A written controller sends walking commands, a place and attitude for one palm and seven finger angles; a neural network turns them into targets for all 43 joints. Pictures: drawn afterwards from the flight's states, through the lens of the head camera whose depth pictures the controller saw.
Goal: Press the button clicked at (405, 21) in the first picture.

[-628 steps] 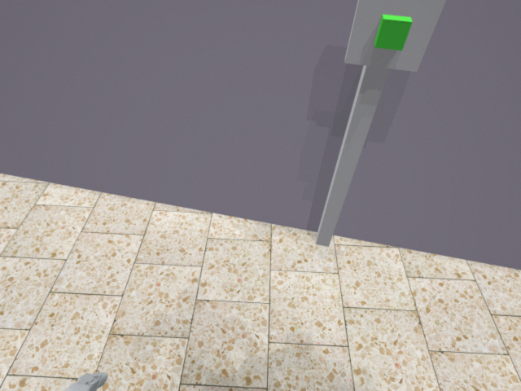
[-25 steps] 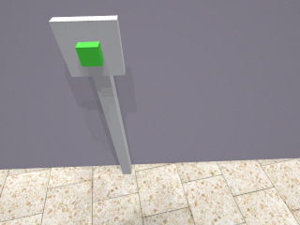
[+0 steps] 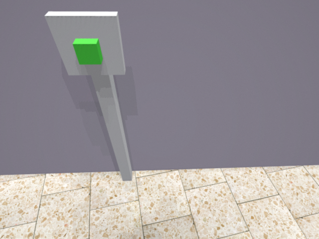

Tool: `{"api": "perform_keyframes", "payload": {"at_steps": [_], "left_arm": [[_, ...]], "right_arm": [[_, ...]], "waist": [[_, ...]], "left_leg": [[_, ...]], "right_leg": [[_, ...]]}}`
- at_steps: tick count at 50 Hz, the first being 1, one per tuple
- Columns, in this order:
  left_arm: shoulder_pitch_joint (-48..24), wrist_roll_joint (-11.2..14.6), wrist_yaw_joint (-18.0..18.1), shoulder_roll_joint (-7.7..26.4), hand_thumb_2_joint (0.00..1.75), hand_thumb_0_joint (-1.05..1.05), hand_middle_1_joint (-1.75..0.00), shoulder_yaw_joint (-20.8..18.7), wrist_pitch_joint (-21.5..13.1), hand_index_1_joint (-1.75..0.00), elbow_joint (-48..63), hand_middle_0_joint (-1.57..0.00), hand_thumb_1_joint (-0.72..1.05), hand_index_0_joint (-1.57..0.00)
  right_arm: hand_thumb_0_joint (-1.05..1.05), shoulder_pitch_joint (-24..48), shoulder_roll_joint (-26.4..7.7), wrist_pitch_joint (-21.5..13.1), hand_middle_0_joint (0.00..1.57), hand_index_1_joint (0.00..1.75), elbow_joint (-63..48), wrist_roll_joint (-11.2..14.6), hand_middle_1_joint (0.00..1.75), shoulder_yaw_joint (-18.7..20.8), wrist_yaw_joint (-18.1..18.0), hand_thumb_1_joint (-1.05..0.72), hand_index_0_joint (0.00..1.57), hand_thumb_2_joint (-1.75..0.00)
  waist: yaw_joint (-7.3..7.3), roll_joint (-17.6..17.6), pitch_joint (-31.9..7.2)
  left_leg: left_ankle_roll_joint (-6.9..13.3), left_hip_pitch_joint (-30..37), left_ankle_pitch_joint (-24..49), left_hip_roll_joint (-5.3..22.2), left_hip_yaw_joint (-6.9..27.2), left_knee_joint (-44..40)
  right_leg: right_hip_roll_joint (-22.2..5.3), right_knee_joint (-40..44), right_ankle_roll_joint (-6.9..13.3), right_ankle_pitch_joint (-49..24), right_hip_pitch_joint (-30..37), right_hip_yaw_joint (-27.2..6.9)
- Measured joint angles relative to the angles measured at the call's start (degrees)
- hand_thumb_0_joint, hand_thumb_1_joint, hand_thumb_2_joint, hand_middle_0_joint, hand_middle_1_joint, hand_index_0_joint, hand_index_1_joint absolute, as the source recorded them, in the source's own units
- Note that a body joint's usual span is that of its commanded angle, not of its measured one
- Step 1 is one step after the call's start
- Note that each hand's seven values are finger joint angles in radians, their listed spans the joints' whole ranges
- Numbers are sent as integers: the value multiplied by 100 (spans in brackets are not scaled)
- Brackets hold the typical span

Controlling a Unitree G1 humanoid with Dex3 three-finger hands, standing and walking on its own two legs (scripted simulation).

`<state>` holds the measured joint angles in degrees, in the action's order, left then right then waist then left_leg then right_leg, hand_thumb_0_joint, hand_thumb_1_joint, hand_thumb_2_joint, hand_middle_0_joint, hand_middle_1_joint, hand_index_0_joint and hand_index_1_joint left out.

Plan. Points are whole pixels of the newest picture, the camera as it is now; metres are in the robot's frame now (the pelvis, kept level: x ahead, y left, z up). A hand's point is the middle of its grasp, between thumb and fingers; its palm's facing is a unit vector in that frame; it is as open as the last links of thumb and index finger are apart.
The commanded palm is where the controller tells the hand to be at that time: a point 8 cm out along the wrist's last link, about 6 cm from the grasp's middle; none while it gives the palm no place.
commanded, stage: look again from close up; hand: left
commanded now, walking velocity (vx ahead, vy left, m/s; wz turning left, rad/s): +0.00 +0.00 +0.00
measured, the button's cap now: (88, 51) +0.56 +0.23 +0.19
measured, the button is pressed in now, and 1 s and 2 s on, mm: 0 0 0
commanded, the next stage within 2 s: raise the hand and make a fist in 0.58 s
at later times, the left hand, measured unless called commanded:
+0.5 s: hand out of the picture +0.05 +0.21 -0.18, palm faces +0.01 -0.98 -0.21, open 7.4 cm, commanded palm none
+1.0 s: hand (89, 193) +0.22 +0.18 +0.02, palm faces +0.07 -1.00 -0.03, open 6.2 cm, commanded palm +0.14 +0.25 -0.02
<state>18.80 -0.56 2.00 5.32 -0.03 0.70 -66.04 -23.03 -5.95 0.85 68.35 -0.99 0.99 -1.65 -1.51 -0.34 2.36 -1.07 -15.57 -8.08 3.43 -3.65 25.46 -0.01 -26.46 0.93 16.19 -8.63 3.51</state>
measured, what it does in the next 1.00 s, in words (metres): stands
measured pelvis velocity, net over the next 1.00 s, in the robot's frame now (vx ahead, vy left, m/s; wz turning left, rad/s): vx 0.01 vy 0.00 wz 0.01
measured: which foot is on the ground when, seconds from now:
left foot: down 0.00-1.00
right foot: down 0.00-1.00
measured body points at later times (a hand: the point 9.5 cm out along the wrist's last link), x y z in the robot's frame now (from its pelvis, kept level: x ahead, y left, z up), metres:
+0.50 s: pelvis +0.03 +0.04 -0.01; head +0.03 +0.04 +0.44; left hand +0.05 +0.26 -0.16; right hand +0.05 -0.19 -0.16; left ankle +0.06 +0.13 -0.74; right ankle -0.02 -0.11 -0.74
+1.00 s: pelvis +0.01 +0.00 -0.04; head +0.02 +0.00 +0.41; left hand +0.21 +0.23 +0.02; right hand +0.20 -0.24 -0.10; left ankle +0.06 +0.13 -0.74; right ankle -0.02 -0.11 -0.74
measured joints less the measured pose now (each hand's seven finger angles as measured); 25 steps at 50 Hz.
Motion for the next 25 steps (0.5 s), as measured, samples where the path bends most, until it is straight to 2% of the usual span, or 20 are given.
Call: {"api": "perform_keyframes", "payload": {"at_steps": [4, 6, 9, 12, 17, 25], "left_arm": [[45, -3, 15, -34, 90, 0, -30, 2, -27, -29, -26, -20, 91, -20], [81, -55, 71, -80, 90, 0, -30, 59, -119, -29, 34, -20, 91, -20], [142, -85, 67, -102, 90, 0, -30, 85, -186, -29, 162, -20, 91, -20], [115, -84, 77, -26, 90, 0, -30, 60, -176, -29, 241, -20, 91, -20], [0, -85, 98, 142, 90, 0, -30, 16, -179, -29, 432, -20, 91, -20], [-197, -85, 75, 402, 90, 0, -30, -4, -134, -29, 586, -20, 91, -20]], "right_arm": [[0, 103, 93, -52, 19, 30, -32, 17, 30, -13, -18, -91, 20, -90], [0, 197, 53, -47, 20, 30, -175, 7, 30, -45, 38, -91, 20, -90], [0, 353, -31, -73, 20, 30, -468, -36, 30, -35, 101, -91, 20, -90], [1, 411, -91, -128, 20, 30, -615, -90, 30, -71, 60, -92, 20, -90], [3, 428, -263, -155, 20, 30, -664, -53, 30, -74, 23, -95, 20, -90], [2, 647, -371, -197, 20, 30, -778, -30, 30, -89, 38, -94, 20, -90]], "waist": [[41, 21, -13], [61, -106, -18], [-16, -240, -30], [-18, -204, -136], [94, -157, -304], [100, 26, -279]], "left_leg": [[23, 4, -24, -30, -9, -15], [16, -224, -216, 34, 74, 323], [87, -459, -391, 21, 189, 732], [170, -461, -564, -100, 143, 873], [275, -338, -692, -229, 41, 884], [314, -155, -607, -316, -66, 601]], "right_leg": [[-29, 32, -26, 13, 13, -6], [45, 51, -39, -2, -38, 31], [65, -154, -73, 121, -157, 65], [-70, -392, -140, 318, -201, 34], [-216, -475, -243, 449, -130, -48], [-307, -321, -303, 402, -38, -138]]}}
